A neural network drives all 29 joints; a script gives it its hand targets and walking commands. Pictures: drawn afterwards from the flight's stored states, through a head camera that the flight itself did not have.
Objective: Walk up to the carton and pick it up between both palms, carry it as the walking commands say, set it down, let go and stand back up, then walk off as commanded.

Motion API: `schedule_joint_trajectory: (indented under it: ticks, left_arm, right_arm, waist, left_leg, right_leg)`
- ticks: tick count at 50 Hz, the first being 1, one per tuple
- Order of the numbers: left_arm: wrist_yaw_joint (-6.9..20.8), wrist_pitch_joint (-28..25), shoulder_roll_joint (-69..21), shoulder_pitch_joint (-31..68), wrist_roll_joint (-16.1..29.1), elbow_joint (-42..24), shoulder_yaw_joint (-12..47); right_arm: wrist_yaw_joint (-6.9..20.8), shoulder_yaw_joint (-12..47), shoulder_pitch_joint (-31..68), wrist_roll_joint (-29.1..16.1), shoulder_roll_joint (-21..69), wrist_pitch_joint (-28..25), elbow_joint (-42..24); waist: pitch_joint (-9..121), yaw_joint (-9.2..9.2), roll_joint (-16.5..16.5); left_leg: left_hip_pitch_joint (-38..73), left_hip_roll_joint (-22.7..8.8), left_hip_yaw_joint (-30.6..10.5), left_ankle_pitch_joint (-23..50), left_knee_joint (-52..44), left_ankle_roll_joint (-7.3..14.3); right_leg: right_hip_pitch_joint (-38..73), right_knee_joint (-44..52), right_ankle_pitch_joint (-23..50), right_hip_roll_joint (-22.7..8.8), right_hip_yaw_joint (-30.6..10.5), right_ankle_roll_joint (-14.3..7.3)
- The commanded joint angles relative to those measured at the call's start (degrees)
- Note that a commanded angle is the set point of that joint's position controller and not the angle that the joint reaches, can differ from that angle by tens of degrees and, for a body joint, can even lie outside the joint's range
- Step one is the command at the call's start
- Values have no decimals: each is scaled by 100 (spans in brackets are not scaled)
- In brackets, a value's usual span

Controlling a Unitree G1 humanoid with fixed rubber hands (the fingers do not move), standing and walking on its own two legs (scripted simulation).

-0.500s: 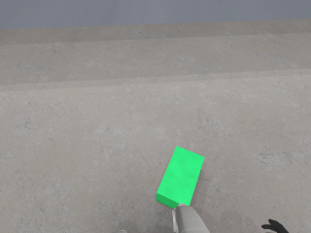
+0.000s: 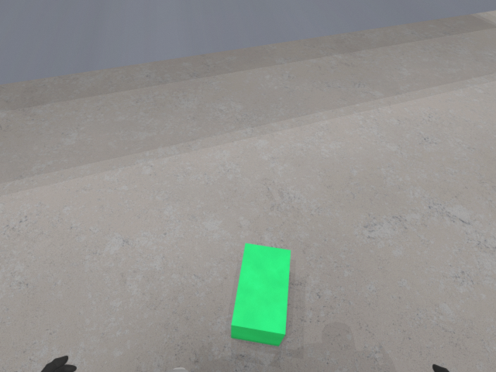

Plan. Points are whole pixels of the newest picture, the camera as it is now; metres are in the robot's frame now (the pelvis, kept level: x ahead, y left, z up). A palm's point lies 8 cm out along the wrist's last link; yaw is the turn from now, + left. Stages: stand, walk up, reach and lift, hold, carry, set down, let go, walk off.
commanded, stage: walk up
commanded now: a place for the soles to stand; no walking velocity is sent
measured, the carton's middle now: (261, 293) +0.48 -0.08 -0.67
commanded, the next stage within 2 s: none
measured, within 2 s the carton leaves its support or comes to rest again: neither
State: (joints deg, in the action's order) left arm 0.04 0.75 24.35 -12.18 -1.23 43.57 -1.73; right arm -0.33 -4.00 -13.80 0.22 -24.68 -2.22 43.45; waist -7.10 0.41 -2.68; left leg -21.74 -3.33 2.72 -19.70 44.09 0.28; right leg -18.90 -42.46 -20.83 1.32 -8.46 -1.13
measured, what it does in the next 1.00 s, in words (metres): steps on the spot: left foot, then right foot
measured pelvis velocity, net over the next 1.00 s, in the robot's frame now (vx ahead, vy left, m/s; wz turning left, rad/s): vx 0.02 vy -0.06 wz -0.17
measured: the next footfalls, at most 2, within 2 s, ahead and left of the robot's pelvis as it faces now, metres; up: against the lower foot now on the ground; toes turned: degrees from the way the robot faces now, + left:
left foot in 0.02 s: +0.09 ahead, +0.17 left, +0.00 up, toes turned +3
right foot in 0.26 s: +0.04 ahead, -0.15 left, +0.00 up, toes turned -3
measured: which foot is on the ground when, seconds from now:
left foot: up 0.00-0.00, down 0.02-0.26, up 0.28-0.52, down 0.54-1.00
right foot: down 0.00-0.02, up 0.04-0.24, down 0.26-1.00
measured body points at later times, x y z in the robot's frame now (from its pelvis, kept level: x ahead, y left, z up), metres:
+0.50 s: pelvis -0.01 -0.05 +0.00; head +0.01 -0.05 +0.45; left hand +0.07 +0.28 -0.10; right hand +0.02 -0.39 -0.11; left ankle +0.03 +0.09 -0.70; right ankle +0.00 -0.14 -0.72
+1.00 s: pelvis +0.02 -0.06 +0.02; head +0.04 -0.08 +0.47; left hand +0.21 +0.22 -0.08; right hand +0.08 -0.38 -0.11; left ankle +0.04 +0.09 -0.72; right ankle +0.00 -0.14 -0.72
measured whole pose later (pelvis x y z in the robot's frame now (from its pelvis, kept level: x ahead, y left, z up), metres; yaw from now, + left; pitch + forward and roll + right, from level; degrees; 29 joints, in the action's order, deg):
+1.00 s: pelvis +0.02 -0.06 +0.02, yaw -10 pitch -1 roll +1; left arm -0.2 -2.0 21.2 -1.8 0.2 59.6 -1.0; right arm -0.2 -0.4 -4.4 0.4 -22.4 -2.0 59.0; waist -4.2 0.2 1.6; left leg -9.1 -2.8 1.8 -13.5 24.2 -2.4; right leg -10.1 -27.4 -15.6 3.4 -2.5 -3.0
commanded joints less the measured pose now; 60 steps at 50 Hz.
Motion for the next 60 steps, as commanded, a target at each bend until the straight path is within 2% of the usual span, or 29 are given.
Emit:
schedule_joint_trajectory:
  ticks: [1,2,3,5,6,7,9,10,11,12,13,14,16,19,20,22,25,27,28,29,31,33,34,35,39,43,47,50,60]
  left_arm:
    - [21,-15,801,414,-72,-765,-323]
    - [-29,100,1408,346,-98,-633,-513]
    - [23,131,1311,-98,-18,-548,-472]
    - [135,121,1266,-86,-14,-235,-603]
    - [239,105,1228,-201,-5,-142,-599]
    - [339,113,1153,-348,41,-139,-638]
    - [437,168,1218,-700,-29,18,-742]
    - [442,163,1011,-980,-32,99,-740]
    - [394,127,1159,-1052,-82,171,-755]
    - [286,94,1438,-1070,-144,192,-848]
    - [234,12,1881,-569,-170,-19,-824]
    - [161,-50,1941,-361,-149,-157,-809]
    - [72,-68,1518,13,-151,-91,-687]
    - [76,-144,1504,-92,-117,54,-698]
    - [68,-150,1619,-201,-89,120,-718]
    - [46,-211,1375,-298,-77,262,-598]
    - [47,-243,1198,60,49,360,-484]
    - [34,-287,706,-9,185,394,-244]
    - [11,-290,783,-148,199,542,-298]
    - [1,-295,924,-237,141,690,-273]
    - [-8,-391,879,-361,62,965,-300]
    - [-15,-399,1231,360,47,925,-313]
    - [-17,-398,1106,485,91,932,-302]
    - [-36,-404,1004,538,95,947,-243]
    - [-64,-450,1022,535,130,1232,-153]
    - [-65,-395,786,1000,133,1188,-173]
    - [-80,-365,835,1024,161,1356,-146]
    - [-96,-344,854,1233,123,1417,-162]
    - [-45,-381,892,1294,84,1509,-162]
  right_arm:
    - [-257,-643,-1354,183,-2165,-206,95]
    - [-285,-640,-866,125,-2176,-221,-76]
    - [-316,-637,-439,95,-2103,-235,-164]
    - [-328,-515,101,204,-1816,-157,-187]
    - [-300,-571,283,306,-1798,-140,-195]
    - [-263,-521,343,304,-1922,-123,-202]
    - [-230,-526,389,282,-1924,-29,-166]
    - [-234,-540,376,298,-1871,2,-141]
    - [-249,-465,-55,277,-1620,49,-8]
    - [-251,-299,-254,153,-1232,59,-39]
    - [-270,-126,70,73,-805,67,-141]
    - [-307,-198,310,38,-1044,66,-142]
    - [-253,-229,78,72,-1173,39,176]
    - [-178,-225,-562,43,-1212,-46,493]
    - [-131,-210,-429,52,-1246,-38,466]
    - [-113,-137,-25,102,-1107,-105,460]
    - [-51,-124,-294,134,-974,-156,663]
    - [-99,-184,-218,219,-1295,-239,638]
    - [-90,-125,271,144,-1352,-228,483]
    - [-49,-118,526,103,-1396,-224,477]
    - [-4,25,761,106,-984,-137,568]
    - [12,34,519,44,-983,-87,738]
    - [-12,74,315,14,-984,-109,823]
    - [18,48,414,73,-984,-113,911]
    - [-20,73,580,-9,-903,-89,1071]
    - [-50,141,748,45,-873,-66,1216]
    - [-35,149,984,1,-904,-72,1317]
    - [-30,150,1047,21,-743,-38,1328]
    - [16,146,1219,15,-706,3,1428]
  waist:
    - [594,503,1898]
    - [184,208,939]
    - [177,-83,642]
    - [-62,-149,769]
    - [174,-168,1336]
    - [271,-292,1769]
    - [355,-369,1776]
    - [690,-560,1523]
    - [926,-528,438]
    - [824,-604,-926]
    - [384,-506,-1762]
    - [74,-501,-707]
    - [180,-228,151]
    - [669,-156,-655]
    - [706,-243,-495]
    - [339,-289,-558]
    - [483,67,-141]
    - [707,113,1152]
    - [501,-161,1153]
    - [411,-248,781]
    - [538,-440,697]
    - [462,1,403]
    - [489,36,269]
    - [490,-17,690]
    - [1207,-74,64]
    - [1174,-34,45]
    - [1503,-65,480]
    - [1190,-3,-94]
    - [962,20,345]
  left_leg:
    - [1562,-2695,-3381,1309,-2554,1143]
    - [753,-3107,-3379,1524,-2543,1684]
    - [528,-2903,-2835,1495,-2514,1866]
    - [-117,-1882,-1589,443,-2264,1339]
    - [-452,-1538,-1005,-484,-2299,1104]
    - [-539,-1402,-871,-984,-2226,1004]
    - [-931,-1284,-598,-1776,-2305,712]
    - [-752,-1260,-494,-1867,-1763,672]
    - [-952,-1010,-427,-2141,-831,628]
    - [-1490,-526,165,-2247,494,324]
    - [-2067,170,-16,-1836,1515,22]
    - [-1632,25,-789,-1363,1679,28]
    - [-1133,-138,-624,-816,1787,235]
    - [-996,-49,-520,-486,1179,197]
    - [-881,-62,-319,-663,1006,143]
    - [-750,-47,-386,-698,79,150]
    - [938,187,-170,-30,-1349,241]
    - [1399,-1042,-2172,-19,-2457,811]
    - [995,-1531,-2630,-61,-2620,1097]
    - [580,-1610,-2621,-253,-2554,1215]
    - [-9,-884,-1393,206,-1848,659]
    - [527,-61,-623,263,-1494,183]
    - [723,-128,-664,574,-1617,224]
    - [872,-251,-781,1151,-1796,249]
    - [1468,-419,-677,2245,-1499,337]
    - [1395,-455,-523,2073,-1976,265]
    - [1776,-536,-420,2317,-2059,217]
    - [1712,-488,-511,2081,-2196,133]
    - [1848,-413,-409,1176,-2467,128]
  right_leg:
    - [-2398,-2300,-1330,580,92,-65]
    - [-2064,-3252,-1410,96,-406,-4]
    - [-1804,-3547,-1063,-16,-168,72]
    - [-1123,-2442,-764,-253,121,168]
    - [-567,-1794,-932,-338,548,128]
    - [-432,-1404,-859,-251,739,19]
    - [488,-844,-709,0,1161,-20]
    - [817,-51,-474,-6,1129,-65]
    - [1319,445,-513,109,996,-85]
    - [1212,1303,-1487,-294,-61,-350]
    - [410,2487,-1890,-1576,-2712,-986]
    - [-333,2654,-1407,-1863,-2910,-1139]
    - [-487,2322,-1133,-1350,-1888,-1157]
    - [334,2012,-1266,-966,-1328,-807]
    - [444,2087,-1700,-1045,-1462,-824]
    - [295,1929,-764,-1120,-1379,-1003]
    - [-685,1470,-116,-1043,-823,-800]
    - [-1098,122,440,-392,-66,-282]
    - [-898,-66,-383,-68,405,-137]
    - [-238,275,-488,-175,477,-75]
    - [812,1619,296,-398,42,-210]
    - [285,1896,554,-805,-839,-451]
    - [255,1661,802,-788,-671,-433]
    - [287,1425,1476,-708,-288,-411]
    - [847,1708,2873,-748,-188,-247]
    - [1083,1534,2876,-717,-93,-282]
    - [1338,1755,2931,-753,-192,-239]
    - [1162,2020,2832,-730,-23,-188]
    - [1007,2532,2148,-858,-283,-203]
